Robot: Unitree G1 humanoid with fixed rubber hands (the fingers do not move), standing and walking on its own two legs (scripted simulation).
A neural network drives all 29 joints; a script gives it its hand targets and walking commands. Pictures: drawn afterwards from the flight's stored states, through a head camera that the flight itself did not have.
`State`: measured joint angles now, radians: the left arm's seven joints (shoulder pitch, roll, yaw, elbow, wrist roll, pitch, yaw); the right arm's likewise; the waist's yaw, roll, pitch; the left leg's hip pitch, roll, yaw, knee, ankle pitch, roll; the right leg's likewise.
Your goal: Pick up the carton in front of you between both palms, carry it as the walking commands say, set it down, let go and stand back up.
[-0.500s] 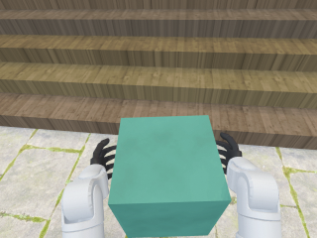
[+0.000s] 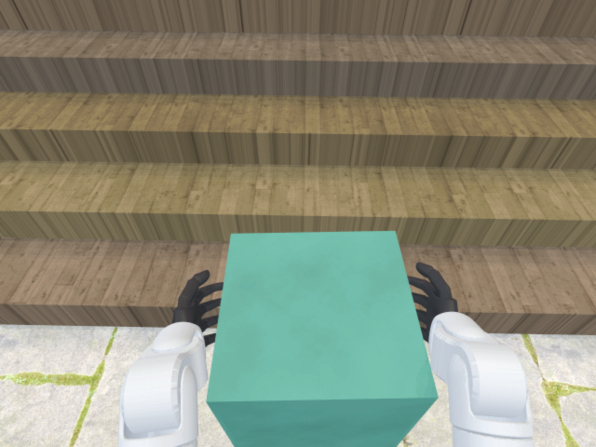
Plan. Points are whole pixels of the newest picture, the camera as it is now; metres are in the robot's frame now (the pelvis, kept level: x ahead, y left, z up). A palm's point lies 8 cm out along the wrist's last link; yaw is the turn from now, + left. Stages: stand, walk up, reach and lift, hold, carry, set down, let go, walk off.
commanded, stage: carry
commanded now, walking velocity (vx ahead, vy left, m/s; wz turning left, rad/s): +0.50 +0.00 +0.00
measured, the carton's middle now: (314, 349) +0.26 -0.01 +0.00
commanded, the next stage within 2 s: none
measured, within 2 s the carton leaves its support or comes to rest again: neither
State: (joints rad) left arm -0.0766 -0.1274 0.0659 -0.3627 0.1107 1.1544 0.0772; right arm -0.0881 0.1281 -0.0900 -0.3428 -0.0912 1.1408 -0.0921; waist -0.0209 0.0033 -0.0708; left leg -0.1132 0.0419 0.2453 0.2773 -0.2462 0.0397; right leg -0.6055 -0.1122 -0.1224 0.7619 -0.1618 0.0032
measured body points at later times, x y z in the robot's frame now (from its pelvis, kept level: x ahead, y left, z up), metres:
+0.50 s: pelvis +0.32 -0.04 -0.01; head +0.37 -0.05 +0.44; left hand +0.70 +0.13 +0.15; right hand +0.72 -0.18 +0.15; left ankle +0.43 +0.11 -0.70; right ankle +0.26 -0.11 -0.75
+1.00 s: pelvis +0.65 -0.04 +0.00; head +0.74 -0.01 +0.44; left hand +1.05 +0.11 +0.13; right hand +1.05 -0.19 +0.14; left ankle +0.52 +0.06 -0.75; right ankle +0.80 -0.14 -0.55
